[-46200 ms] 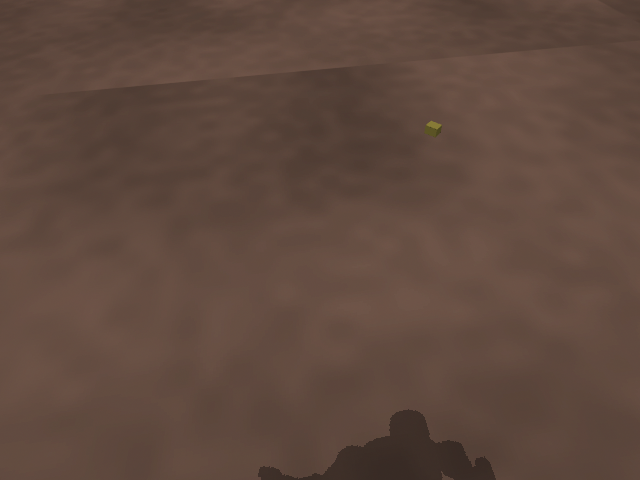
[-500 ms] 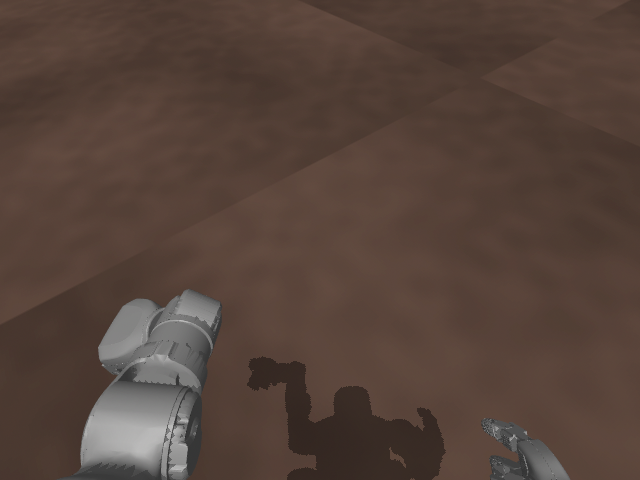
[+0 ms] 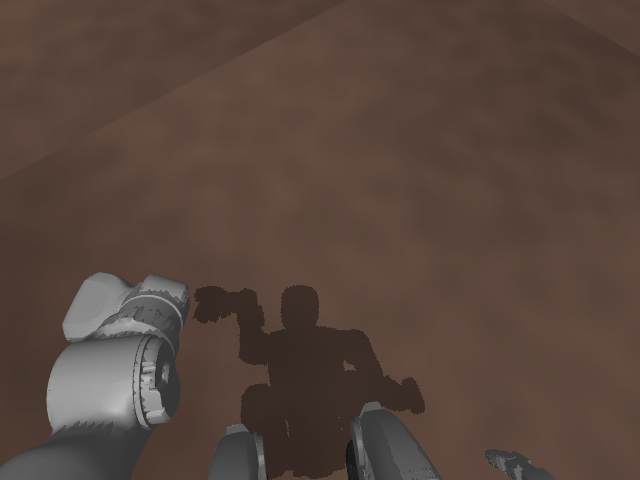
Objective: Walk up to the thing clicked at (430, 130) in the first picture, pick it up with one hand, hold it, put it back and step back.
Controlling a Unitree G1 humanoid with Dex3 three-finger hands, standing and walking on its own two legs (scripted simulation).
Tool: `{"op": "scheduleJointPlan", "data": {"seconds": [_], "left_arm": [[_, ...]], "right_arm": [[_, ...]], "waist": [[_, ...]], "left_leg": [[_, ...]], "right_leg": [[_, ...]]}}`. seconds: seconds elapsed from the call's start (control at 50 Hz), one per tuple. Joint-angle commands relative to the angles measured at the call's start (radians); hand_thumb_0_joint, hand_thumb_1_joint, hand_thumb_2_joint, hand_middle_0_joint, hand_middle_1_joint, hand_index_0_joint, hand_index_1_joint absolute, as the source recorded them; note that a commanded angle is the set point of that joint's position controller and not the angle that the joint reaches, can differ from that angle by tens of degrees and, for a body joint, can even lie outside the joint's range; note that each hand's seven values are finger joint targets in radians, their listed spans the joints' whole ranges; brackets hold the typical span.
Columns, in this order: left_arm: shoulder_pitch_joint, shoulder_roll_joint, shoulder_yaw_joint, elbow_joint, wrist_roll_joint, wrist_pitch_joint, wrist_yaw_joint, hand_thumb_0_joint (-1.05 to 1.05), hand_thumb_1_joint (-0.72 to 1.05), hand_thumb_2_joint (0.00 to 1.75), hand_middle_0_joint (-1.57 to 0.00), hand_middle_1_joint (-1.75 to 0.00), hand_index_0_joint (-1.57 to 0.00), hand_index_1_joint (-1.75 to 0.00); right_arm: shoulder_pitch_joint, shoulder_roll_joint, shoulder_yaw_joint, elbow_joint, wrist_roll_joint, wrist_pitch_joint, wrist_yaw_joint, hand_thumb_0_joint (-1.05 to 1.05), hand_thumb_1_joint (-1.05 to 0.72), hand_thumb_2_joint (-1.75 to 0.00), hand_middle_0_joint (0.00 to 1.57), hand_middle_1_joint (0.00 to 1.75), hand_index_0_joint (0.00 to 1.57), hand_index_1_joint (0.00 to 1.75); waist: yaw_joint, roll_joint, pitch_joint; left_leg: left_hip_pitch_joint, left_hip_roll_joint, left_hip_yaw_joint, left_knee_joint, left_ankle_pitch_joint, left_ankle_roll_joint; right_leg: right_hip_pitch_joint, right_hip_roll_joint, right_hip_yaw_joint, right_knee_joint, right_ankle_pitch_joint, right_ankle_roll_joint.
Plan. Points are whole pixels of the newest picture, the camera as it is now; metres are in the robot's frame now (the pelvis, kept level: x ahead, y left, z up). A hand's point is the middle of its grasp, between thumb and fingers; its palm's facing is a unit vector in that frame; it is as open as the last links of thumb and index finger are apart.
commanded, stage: crouch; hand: left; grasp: from above
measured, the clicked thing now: (126, 317) +0.38 +0.26 -0.13
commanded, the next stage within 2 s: lower in 1.56 s
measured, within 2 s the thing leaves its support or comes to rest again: neither
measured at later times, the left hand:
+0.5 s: hand (184, 331) +0.41 +0.23 -0.34, palm faces -0.04 -0.46 -0.89, open 9.3 cm
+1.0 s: hand (201, 329) +0.44 +0.22 -0.45, palm faces -0.08 -0.46 -0.89, open 9.3 cm
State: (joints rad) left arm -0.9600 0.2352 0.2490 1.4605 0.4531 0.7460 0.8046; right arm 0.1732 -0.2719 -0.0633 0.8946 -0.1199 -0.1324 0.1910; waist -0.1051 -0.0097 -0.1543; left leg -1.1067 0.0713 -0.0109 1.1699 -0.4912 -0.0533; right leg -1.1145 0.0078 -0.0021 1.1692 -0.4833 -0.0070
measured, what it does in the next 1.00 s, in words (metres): lowers itself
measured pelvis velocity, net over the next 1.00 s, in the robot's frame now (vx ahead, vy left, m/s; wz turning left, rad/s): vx -0.06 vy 0.01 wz -0.07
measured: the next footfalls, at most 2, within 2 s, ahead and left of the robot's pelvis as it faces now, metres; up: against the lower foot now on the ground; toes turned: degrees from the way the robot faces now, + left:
none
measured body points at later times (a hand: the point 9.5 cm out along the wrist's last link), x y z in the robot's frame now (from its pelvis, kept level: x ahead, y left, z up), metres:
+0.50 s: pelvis -0.05 +0.01 -0.21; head +0.18 +0.02 +0.18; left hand +0.41 +0.25 -0.29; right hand -0.03 -0.26 -0.35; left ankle +0.02 +0.15 -0.64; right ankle +0.03 -0.12 -0.64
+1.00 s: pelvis -0.06 +0.01 -0.32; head +0.21 +0.00 +0.05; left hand +0.45 +0.24 -0.40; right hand -0.08 -0.27 -0.43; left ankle +0.02 +0.15 -0.64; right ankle +0.03 -0.12 -0.64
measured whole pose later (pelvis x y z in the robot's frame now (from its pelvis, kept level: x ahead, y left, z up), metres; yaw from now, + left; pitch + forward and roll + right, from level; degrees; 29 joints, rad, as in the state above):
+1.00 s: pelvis -0.06 +0.01 -0.32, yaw -4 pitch +38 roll -3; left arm -1.39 0.65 0.43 1.74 0.53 0.59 0.79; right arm 0.14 -0.34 0.03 0.86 -0.15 -0.12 0.30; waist -0.30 0.04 -0.05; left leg -2.27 0.06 -0.13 2.30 -0.70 -0.07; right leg -2.27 0.03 -0.04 2.25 -0.65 0.01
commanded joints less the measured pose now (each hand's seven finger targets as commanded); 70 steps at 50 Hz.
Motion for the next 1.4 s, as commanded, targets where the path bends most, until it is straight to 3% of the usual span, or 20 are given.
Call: {"op": "scheduleJointPlan", "data": {"seconds": [0.0, 0.08, 0.18, 0.24, 0.4, 0.56, 0.72, 0.86, 1.12, 1.14, 1.2, 1.22, 1.26, 1.28, 1.32, 1.34, 1.38], "left_arm": [[-0.447, 0.207, 0.026, -0.104, 0.017, -0.052, 0.089, 0.0, 0.73, 0.66, -1.1, -0.59, -1.1, -0.6], [-0.514, 0.264, 0.056, -0.083, 0.02, -0.094, 0.109, 0.0, 0.67, 0.63, -1.07, -0.56, -1.07, -0.57], [-0.561, 0.341, 0.07, -0.052, 0.04, -0.135, 0.087, 0.0, 0.65, 0.6, -1.07, -0.54, -1.06, -0.56], [-0.582, 0.362, 0.074, -0.028, 0.058, -0.154, 0.071, 0.0, 0.69, 0.6, -1.12, -0.52, -1.1, -0.53], [-0.674, 0.405, 0.085, -0.024, 0.044, -0.164, 0.041, 0.0, 0.7, 0.54, -1.14, -0.43, -1.13, -0.46], [-0.731, 0.466, 0.127, 0.037, 0.065, -0.164, 0.054, 0.0, 0.8, 0.51, -1.21, -0.4, -1.19, -0.42], [-0.772, 0.543, 0.156, 0.106, 0.079, -0.167, 0.046, 0.0, 0.79, 0.56, -1.17, -0.49, -1.17, -0.5], [-0.794, 0.592, 0.144, 0.152, 0.105, -0.167, 0.024, 0.0, 0.76, 0.57, -1.16, -0.49, -1.15, -0.5], [-0.834, 0.702, 0.153, 0.128, 0.144, -0.151, 0.03, 0.0, 0.69, 0.51, -1.08, -0.51, -1.09, -0.5], [-0.86, 0.722, 0.161, 0.102, 0.151, -0.155, 0.036, 0.0, 0.69, 0.52, -1.09, -0.49, -1.09, -0.49], [-0.829, 0.707, 0.153, 0.132, 0.161, -0.15, 0.036, 0.0, 0.69, 0.56, -1.09, -0.52, -1.09, -0.53], [-0.813, 0.713, 0.144, 0.155, 0.161, -0.147, 0.037, 0.0, 0.69, 0.54, -1.08, -0.53, -1.09, -0.53], [-0.844, 0.747, 0.165, 0.115, 0.163, -0.153, 0.047, 0.0, 0.67, 0.54, -1.07, -0.52, -1.07, -0.52], [-0.814, 0.722, 0.159, 0.156, 0.158, -0.148, 0.051, 0.0, 0.66, 0.58, -1.06, -0.54, -1.06, -0.55], [-0.843, 0.738, 0.164, 0.126, 0.158, -0.15, 0.057, 0.0, 0.68, 0.58, -1.08, -0.53, -1.08, -0.54], [-0.807, 0.719, 0.152, 0.169, 0.155, -0.147, 0.054, 0.0, 0.66, 0.57, -1.05, -0.56, -1.06, -0.56], [-0.826, 0.734, 0.167, 0.154, 0.15, -0.155, 0.061, 0.0, 0.66, 0.62, -1.06, -0.57, -1.05, -0.58]], "right_arm": [[0.06, -0.18, -0.031, -0.075, -0.008, -0.015, -0.006, 0.0, -0.89, -0.9, 0.2, 0.3, 0.2, 0.3], [0.069, -0.181, -0.013, -0.052, -0.024, 0.0, -0.016, 0.0, -0.89, -0.9, 0.2, 0.3, 0.2, 0.3], [0.088, -0.192, -0.004, -0.025, -0.028, 0.004, -0.022, 0.0, -0.9, -0.9, 0.2, 0.3, 0.2, 0.3], [0.105, -0.194, 0.0, -0.014, -0.03, 0.01, -0.021, 0.0, -0.9, -0.9, 0.2, 0.3, 0.2, 0.3], [0.137, -0.207, -0.002, -0.022, -0.023, 0.013, 0.006, 0.0, -0.91, -0.91, 0.2, 0.3, 0.2, 0.3], [0.169, -0.233, 0.011, -0.028, -0.035, 0.027, 0.044, 0.0, -0.91, -0.91, 0.2, 0.3, 0.2, 0.3], [0.226, -0.253, 0.027, -0.019, -0.033, 0.026, 0.075, 0.0, -0.91, -0.91, 0.2, 0.3, 0.2, 0.3], [0.24, -0.288, 0.034, -0.016, -0.025, 0.015, 0.096, 0.0, -0.91, -0.91, 0.2, 0.3, 0.2, 0.3], [0.216, -0.338, 0.041, -0.004, -0.048, -0.004, 0.141, 0.0, -0.92, -0.91, 0.2, 0.3, 0.2, 0.3], [0.221, -0.343, 0.042, -0.008, -0.041, -0.003, 0.145, 0.0, -0.92, -0.91, 0.2, 0.3, 0.2, 0.3], [0.223, -0.343, 0.051, -0.012, -0.046, -0.003, 0.156, 0.0, -0.92, -0.91, 0.2, 0.3, 0.2, 0.3], [0.2, -0.354, 0.048, 0.003, -0.054, -0.005, 0.158, 0.0, -0.92, -0.91, 0.2, 0.3, 0.2, 0.3], [0.216, -0.366, 0.046, -0.008, -0.049, -0.007, 0.163, 0.0, -0.92, -0.9, 0.2, 0.3, 0.2, 0.3], [0.22, -0.355, 0.053, -0.012, -0.049, -0.003, 0.168, 0.0, -0.92, -0.91, 0.2, 0.3, 0.2, 0.3], [0.221, -0.368, 0.054, -0.005, -0.052, -0.007, 0.174, 0.0, -0.92, -0.91, 0.2, 0.3, 0.2, 0.3], [0.2, -0.36, 0.06, -0.001, -0.06, -0.009, 0.177, 0.0, -0.92, -0.9, 0.2, 0.3, 0.2, 0.3], [0.23, -0.367, 0.061, -0.015, -0.049, -0.009, 0.183, 0.0, -0.92, -0.91, 0.2, 0.3, 0.2, 0.3]], "waist": [[-0.03, 0.062, -0.578], [-0.05, 0.097, -0.612], [-0.085, 0.148, -0.626], [-0.103, 0.168, -0.667], [-0.137, 0.197, -0.77], [-0.161, 0.257, -0.767], [-0.193, 0.225, -0.727], [-0.226, 0.225, -0.678], [-0.264, 0.298, -0.617], [-0.257, 0.335, -0.65], [-0.273, 0.343, -0.602], [-0.28, 0.32, -0.578], [-0.277, 0.354, -0.613], [-0.28, 0.334, -0.576], [-0.29, 0.358, -0.579], [-0.3, 0.325, -0.527], [-0.299, 0.341, -0.55]], "left_leg": [[0.108, -0.055, 0.028, 0.087, 0.263, 0.004], [-0.016, -0.049, 0.021, 0.206, 0.187, -0.001], [-0.164, -0.048, 0.017, 0.353, 0.056, 0.004], [-0.228, -0.044, 0.013, 0.429, 0.047, 0.002], [-0.386, -0.045, 0.009, 0.614, 0.016, 0.015], [-0.437, -0.04, -0.004, 0.73, 0.023, 0.012], [-0.603, -0.043, 0.013, 0.857, 0.019, 0.026], [-0.719, -0.042, -0.002, 0.93, -0.01, 0.04], [-0.76, -0.037, -0.03, 1.003, -0.013, 0.055], [-0.738, -0.034, -0.033, 1.006, -0.003, 0.052], [-0.721, -0.03, -0.045, 1.016, 0.011, 0.046], [-0.769, -0.034, -0.047, 1.014, -0.016, 0.058], [-0.725, -0.03, -0.055, 1.017, -0.003, 0.053], [-0.754, -0.03, -0.05, 1.021, 0.001, 0.054], [-0.734, -0.027, -0.066, 1.02, -0.006, 0.051], [-0.766, -0.03, -0.065, 1.026, -0.024, 0.059], [-0.761, -0.026, -0.067, 1.026, -0.017, 0.054]], "right_leg": [[0.113, 0.04, -0.013, 0.014, 0.31, -0.011], [-0.039, 0.036, -0.03, 0.121, 0.213, -0.011], [-0.245, 0.032, -0.034, 0.229, 0.05, -0.007], [-0.316, 0.033, -0.045, 0.306, 0.052, -0.004], [-0.443, 0.028, -0.047, 0.472, 0.038, 0.002], [-0.614, 0.015, -0.087, 0.643, 0.082, -0.006], [-0.635, 0.028, -0.076, 0.724, 0.096, 0.016], [-0.646, 0.041, -0.093, 0.775, 0.083, 0.027], [-0.651, 0.033, -0.165, 0.864, 0.092, 0.037], [-0.659, 0.037, -0.166, 0.868, 0.102, 0.033], [-0.68, 0.037, -0.185, 0.888, 0.116, 0.029], [-0.666, 0.038, -0.188, 0.884, 0.097, 0.033], [-0.672, 0.036, -0.194, 0.89, 0.106, 0.03], [-0.656, 0.042, -0.189, 0.886, 0.115, 0.032], [-0.684, 0.038, -0.203, 0.895, 0.106, 0.028], [-0.682, 0.04, -0.207, 0.895, 0.09, 0.031], [-0.674, 0.045, -0.2, 0.89, 0.094, 0.03]]}}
